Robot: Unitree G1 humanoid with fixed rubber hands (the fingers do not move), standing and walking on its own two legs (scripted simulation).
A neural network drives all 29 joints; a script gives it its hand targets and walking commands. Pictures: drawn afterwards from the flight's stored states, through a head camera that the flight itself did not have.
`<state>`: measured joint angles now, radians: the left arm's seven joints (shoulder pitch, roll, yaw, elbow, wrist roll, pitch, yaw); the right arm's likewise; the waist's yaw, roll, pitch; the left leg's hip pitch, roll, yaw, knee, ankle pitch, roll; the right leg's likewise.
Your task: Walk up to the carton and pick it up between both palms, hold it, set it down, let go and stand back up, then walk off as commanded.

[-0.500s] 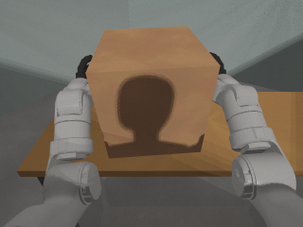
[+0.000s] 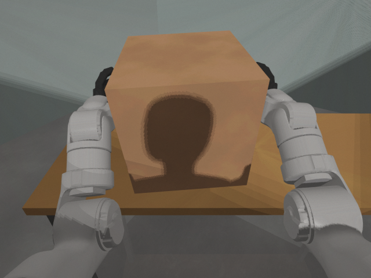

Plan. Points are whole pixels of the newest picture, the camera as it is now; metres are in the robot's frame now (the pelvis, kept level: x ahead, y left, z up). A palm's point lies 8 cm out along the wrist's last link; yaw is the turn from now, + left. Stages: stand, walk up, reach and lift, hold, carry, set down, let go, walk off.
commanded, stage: hold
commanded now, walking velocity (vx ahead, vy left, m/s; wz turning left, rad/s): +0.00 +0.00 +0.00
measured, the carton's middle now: (184, 107) +0.40 +0.02 +0.24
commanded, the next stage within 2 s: none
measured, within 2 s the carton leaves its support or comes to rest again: neither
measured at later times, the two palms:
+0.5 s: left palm (105, 103) +0.37 +0.18 +0.26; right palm (262, 99) +0.39 -0.14 +0.27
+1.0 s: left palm (104, 103) +0.36 +0.18 +0.27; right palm (266, 98) +0.37 -0.15 +0.28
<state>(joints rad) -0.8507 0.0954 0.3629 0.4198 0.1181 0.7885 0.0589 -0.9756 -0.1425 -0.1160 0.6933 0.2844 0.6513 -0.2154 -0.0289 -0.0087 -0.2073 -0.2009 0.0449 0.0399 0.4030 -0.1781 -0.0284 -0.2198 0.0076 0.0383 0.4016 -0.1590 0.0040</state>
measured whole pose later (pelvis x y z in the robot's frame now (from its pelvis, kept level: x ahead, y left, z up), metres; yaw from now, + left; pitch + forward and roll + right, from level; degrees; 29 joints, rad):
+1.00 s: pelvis +0.00 +0.00 +0.00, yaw +0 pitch -1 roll +0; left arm -0.85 0.10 0.36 0.42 0.13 0.79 0.05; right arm -0.96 -0.14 -0.11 0.68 0.27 0.65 -0.21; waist -0.03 -0.01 -0.21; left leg -0.20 0.04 0.04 0.40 -0.18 -0.03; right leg -0.22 0.01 0.04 0.40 -0.16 0.00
